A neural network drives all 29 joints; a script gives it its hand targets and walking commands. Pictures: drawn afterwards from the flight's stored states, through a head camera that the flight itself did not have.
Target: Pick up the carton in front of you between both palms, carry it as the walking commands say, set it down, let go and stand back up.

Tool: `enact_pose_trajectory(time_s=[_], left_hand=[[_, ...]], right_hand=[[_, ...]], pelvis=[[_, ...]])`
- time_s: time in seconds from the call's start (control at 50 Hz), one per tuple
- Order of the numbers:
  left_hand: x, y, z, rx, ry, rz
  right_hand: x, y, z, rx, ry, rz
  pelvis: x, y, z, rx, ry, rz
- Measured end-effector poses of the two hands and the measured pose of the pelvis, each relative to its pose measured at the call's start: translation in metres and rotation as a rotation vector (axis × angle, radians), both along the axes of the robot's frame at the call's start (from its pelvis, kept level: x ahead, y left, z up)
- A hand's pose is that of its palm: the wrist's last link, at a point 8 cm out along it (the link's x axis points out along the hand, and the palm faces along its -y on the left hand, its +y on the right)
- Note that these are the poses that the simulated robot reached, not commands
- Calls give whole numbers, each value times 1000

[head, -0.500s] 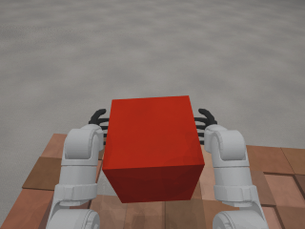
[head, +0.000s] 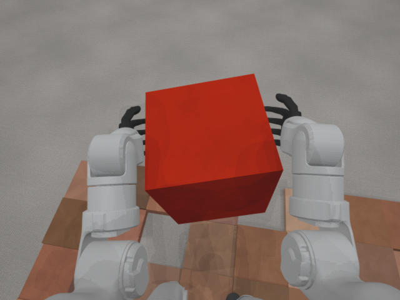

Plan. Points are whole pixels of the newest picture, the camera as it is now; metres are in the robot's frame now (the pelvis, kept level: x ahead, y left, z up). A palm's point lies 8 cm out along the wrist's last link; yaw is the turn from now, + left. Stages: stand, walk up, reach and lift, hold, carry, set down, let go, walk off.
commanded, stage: carry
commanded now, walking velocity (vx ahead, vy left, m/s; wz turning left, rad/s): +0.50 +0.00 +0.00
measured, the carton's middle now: (211, 158) +0.39 +0.01 +0.00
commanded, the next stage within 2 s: none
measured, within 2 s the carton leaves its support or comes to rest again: neither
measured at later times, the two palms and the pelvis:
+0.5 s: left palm (152, 34) +0.71 +0.17 +0.08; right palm (266, 41) +0.68 -0.12 +0.08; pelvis +0.33 +0.04 -0.03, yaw -1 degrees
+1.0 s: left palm out of the picture +1.01 +0.17 +0.09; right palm out of the picture +1.02 -0.12 +0.07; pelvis +0.63 +0.01 -0.03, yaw +0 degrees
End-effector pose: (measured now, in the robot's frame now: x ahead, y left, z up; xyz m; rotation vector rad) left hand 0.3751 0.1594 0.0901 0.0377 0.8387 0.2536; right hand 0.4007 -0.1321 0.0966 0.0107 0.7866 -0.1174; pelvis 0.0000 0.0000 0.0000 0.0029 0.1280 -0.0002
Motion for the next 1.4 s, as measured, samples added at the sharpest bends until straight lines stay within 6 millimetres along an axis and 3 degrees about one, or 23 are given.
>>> enact_pose_trajectory(time_s=[0.12, 0.22, 0.28, 0.38, 0.48, 0.58, 0.66, 0.76, 0.84, 0.98, 1.1, 1.22, 1.32, 1.4], left_hand=[[71, 29, 21, -25, -106, 89], [157, 41, 24, -34, -207, 23], [202, 37, 12, -34, -168, -32], [260, 22, -6, -21, -24, -99], [325, 8, -11, -20, -10, -133], [402, -6, -10, -17, -62, -131], [463, -14, -17, 6, -87, -105], [505, -4, -40, 33, -22, -24], [533, 5, -45, 8, 11, 50], [620, 7, -11, 4, -76, 70], [708, 10, 11, 24, -140, 5], [792, 24, -13, 14, -110, -72], [840, 26, -41, 1, 3, -104], [884, 25, -44, -5, 11, -103]], right_hand=[[81, 30, 17, 36, -112, 19], [148, 41, 25, -29, -216, -10], [179, 37, 14, -89, -174, -21], [217, 22, -9, -83, -21, -77], [270, 10, -16, -84, 20, -127], [340, 1, -19, -99, 22, -142], [408, -4, -31, -104, 11, -120], [478, 3, -54, -84, 72, -40], [521, 13, -57, -87, 100, 4], [606, 15, -31, -51, 10, -18], [681, 18, -9, -59, -55, -56], [752, 32, -22, -131, -25, -77], [788, 34, -46, -137, 91, -117], [831, 34, -49, -135, 101, -123]], pelvis=[[79, 8, 2, -8, 8, -6], [162, 28, -36, -51, -43, -18], [197, 33, -45, -17, -51, -5], [254, 42, -38, -28, -41, -9], [315, 41, -35, -33, -33, -12], [385, 32, -40, -21, -31, -10], [452, 19, -58, 0, -51, 4], [506, 8, -56, -9, -51, -2], [544, 1, -45, 7, -47, 0], [620, 8, -33, 30, -28, -6], [704, 27, -43, 0, -26, -20], [792, 48, -70, -7, -64, -31], [842, 56, -64, -17, -60, -25], [879, 58, -59, -18, -49, -23]])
